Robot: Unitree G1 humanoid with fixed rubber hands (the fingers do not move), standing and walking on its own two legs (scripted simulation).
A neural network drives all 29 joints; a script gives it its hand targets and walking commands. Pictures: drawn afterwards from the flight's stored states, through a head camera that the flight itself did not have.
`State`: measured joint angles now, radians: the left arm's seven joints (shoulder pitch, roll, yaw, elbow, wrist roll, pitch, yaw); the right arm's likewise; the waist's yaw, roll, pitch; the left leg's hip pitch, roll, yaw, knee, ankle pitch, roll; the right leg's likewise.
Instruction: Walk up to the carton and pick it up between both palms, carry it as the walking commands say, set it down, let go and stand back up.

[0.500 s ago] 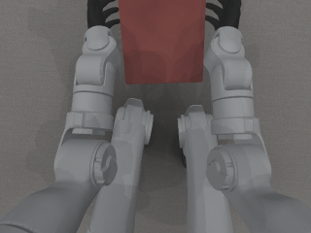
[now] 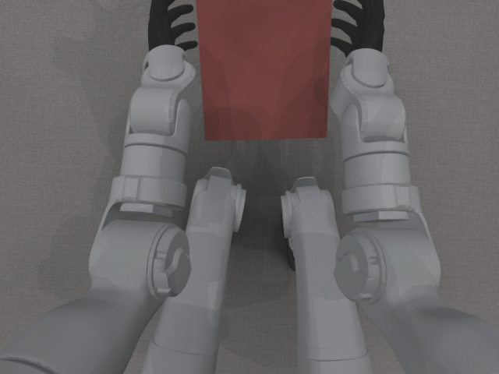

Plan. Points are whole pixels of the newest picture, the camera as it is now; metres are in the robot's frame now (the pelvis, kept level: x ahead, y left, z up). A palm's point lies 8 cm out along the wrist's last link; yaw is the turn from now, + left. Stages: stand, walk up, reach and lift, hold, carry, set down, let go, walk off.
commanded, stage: reach and lift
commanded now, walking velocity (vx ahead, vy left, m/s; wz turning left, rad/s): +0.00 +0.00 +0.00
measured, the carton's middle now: (264, 71) +0.52 +0.02 -0.17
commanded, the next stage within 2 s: none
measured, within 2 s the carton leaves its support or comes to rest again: neither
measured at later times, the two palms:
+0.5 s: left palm (157, 36) +0.48 +0.14 +0.00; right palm (398, 33) +0.50 -0.10 +0.01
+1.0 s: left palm out of the picture +0.48 +0.14 +0.12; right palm out of the picture +0.50 -0.10 +0.13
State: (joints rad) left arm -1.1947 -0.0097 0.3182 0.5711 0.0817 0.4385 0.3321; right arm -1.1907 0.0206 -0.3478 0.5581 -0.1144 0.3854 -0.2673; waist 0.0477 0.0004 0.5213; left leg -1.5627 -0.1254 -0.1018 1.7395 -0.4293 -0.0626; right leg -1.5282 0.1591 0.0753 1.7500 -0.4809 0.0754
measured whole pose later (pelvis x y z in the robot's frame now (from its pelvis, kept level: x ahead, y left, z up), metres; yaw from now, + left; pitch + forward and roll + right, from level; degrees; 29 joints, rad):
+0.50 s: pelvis +0.01 +0.00 +0.06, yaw +0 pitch +10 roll -1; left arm -1.06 -0.05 0.29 0.52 0.07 0.42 0.34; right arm -1.07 0.04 -0.29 0.50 -0.08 0.40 -0.29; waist 0.05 -0.01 0.52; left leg -1.30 -0.11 -0.11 1.55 -0.43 -0.06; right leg -1.27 0.16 0.10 1.56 -0.47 0.06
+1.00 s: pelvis +0.08 -0.01 +0.14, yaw +1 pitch +19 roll +0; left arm -0.78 -0.18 0.46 0.76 0.32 0.36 0.26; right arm -0.81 0.17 -0.47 0.78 -0.32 0.31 -0.21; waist 0.03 -0.02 -0.07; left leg -1.15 -0.11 -0.13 1.23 -0.41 -0.04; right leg -1.12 0.13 0.11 1.24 -0.45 0.03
